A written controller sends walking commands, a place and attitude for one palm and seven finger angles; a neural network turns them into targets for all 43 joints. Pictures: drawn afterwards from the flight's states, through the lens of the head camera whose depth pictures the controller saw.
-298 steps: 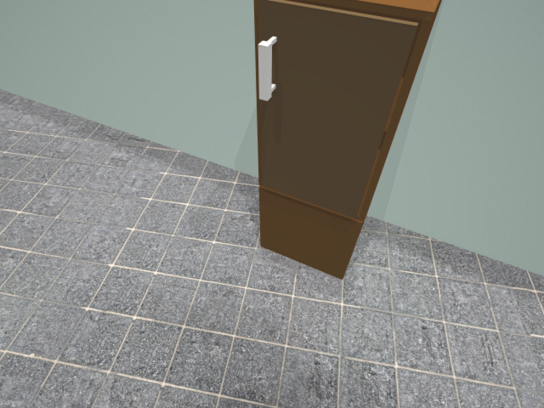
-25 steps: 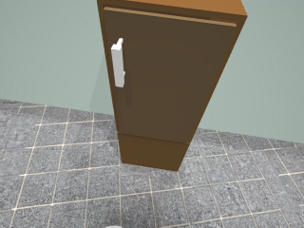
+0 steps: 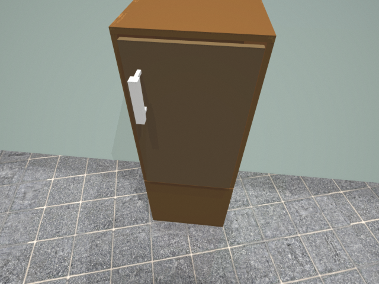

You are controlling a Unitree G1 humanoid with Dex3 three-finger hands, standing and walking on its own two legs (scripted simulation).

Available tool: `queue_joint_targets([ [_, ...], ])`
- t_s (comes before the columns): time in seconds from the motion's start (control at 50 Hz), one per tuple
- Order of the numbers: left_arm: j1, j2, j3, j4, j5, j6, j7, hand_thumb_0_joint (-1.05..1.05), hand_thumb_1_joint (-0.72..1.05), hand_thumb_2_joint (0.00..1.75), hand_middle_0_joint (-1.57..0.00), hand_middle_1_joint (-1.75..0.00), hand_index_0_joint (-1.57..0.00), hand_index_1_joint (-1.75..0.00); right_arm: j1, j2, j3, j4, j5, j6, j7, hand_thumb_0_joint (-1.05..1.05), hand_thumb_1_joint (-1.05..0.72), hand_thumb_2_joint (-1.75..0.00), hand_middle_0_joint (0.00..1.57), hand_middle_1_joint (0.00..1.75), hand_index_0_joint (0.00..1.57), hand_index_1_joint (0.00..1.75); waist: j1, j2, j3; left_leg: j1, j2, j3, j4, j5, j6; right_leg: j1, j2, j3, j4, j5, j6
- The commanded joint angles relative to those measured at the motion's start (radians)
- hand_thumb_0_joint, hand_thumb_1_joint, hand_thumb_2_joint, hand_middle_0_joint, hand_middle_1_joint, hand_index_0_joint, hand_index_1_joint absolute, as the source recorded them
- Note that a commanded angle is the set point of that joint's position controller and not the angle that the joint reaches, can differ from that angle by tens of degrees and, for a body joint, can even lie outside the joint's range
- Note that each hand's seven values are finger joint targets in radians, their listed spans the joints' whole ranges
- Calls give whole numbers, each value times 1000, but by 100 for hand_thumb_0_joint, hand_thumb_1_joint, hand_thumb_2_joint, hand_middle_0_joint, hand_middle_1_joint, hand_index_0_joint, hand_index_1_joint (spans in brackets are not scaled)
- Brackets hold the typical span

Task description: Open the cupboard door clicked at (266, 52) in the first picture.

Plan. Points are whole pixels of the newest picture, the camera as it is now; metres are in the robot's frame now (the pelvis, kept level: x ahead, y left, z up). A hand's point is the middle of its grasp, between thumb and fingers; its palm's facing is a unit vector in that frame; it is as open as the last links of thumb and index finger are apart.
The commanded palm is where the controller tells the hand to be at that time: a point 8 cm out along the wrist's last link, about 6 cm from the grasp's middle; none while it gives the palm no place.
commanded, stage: come to a stop and stand still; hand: left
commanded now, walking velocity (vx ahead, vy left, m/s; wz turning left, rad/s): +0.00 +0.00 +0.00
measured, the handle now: (139, 97) +0.55 +0.17 +0.11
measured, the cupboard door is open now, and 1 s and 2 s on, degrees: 0 0 0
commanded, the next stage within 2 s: look again from close up in 0.96 s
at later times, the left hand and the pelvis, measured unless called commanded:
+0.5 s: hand out of the picture +0.00 +0.21 -0.18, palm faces +0.01 -0.99 -0.16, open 7.4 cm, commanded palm none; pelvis +0.00 +0.04 +0.01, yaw -1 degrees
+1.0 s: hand out of the picture +0.01 +0.24 -0.17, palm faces -0.01 -0.98 -0.18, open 7.4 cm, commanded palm none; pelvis +0.00 +0.06 +0.01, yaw -1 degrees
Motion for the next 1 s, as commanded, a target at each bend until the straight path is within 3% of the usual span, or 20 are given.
queue_joint_targets([
  [0.0, 27, 133, 26, -46, 1, -13, 4, 0, 90, 90, -20, -30, -20, -30, 31, -77, -15, -43, 0, -24, -1, 0, -90, -90, 20, 30, 20, 30, -3, -52, 75, -21, 16, -18, -65, 36, 38, -82, -163, 201, -228, 9, -5],
  [0.06, 31, 131, 23, -42, -1, -12, 2, 0, 90, 90, -20, -30, -20, -30, 29, -85, -11, -32, 0, -31, 0, 0, -90, -90, 20, 30, 20, 30, 7, 10, 80, -42, 35, -46, -110, 61, 45, -60, -136, 174, -201, 2, 2],
  [0.16, 46, 128, 16, -25, -2, -11, -3, 0, 90, 90, -20, -30, -20, -30, 28, -97, -8, -21, 3, -34, -1, 0, -90, -90, 20, 30, 20, 30, 13, 0, 62, -53, 38, -59, -134, 29, 47, -40, -134, 175, -203, -20, 6],
  [0.32, 70, 113, 4, 14, -2, -14, -4, 0, 90, 90, -20, -30, -20, -30, 20, -110, -6, 7, 8, -47, -5, 0, -90, -90, 20, 30, 20, 30, 20, 14, 30, -25, 64, -89, -175, 81, 61, -6, -124, 142, -164, 86, 17],
  [0.36, 71, 109, 3, 21, -1, -11, -4, 0, 90, 90, -20, -30, -20, -30, 13, -119, -6, 11, 9, -47, -5, 0, -90, -90, 20, 30, 20, 30, 20, 30, 43, -44, 67, -98, -194, 44, 63, -5, -122, 138, -160, 69, 20],
  [0.52, 81, 106, -2, 54, 2, -11, -3, 0, 90, 90, -20, -30, -20, -30, 1, -125, -9, 28, 12, -50, -6, 0, -90, -90, 20, 30, 20, 30, 21, 10, 43, -22, 69, -105, -219, 62, 72, 4, -129, 129, -158, 103, 28],
  [0.58, 83, 105, -3, 60, 3, -9, -3, 0, 90, 90, -20, -30, -20, -30, -13, -137, -10, 30, 11, -49, -4, 0, -90, -90, 20, 30, 20, 30, 21, 13, 58, -30, 70, -117, -244, 3, 72, -7, -129, 127, -160, 81, 31],
  [0.74, 80, 107, -2, 74, 6, -10, -3, 0, 90, 90, -20, -30, -20, -30, -20, -143, -12, 38, 12, -54, -6, 0, -90, -90, 20, 30, 20, 30, 22, 2, 31, 10, 74, -115, -249, 82, 76, 7, -135, 121, -156, 127, 39],
  [0.98, 82, 99, -5, 86, 5, -6, -2, 0, 90, 90, -20, -30, -20, -30, -15, -131, -7, 55, 12, -54, -5, 0, -90, -90, 20, 30, 20, 30, 24, 4, 49, 15, 70, -106, -265, 79, 74, 7, -142, 120, -166, 130, 42],
])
